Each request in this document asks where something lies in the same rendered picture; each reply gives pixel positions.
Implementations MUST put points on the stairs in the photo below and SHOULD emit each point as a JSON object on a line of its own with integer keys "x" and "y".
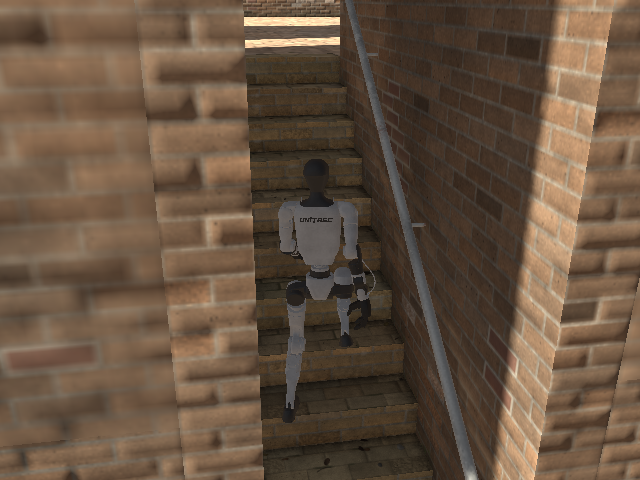
{"x": 357, "y": 414}

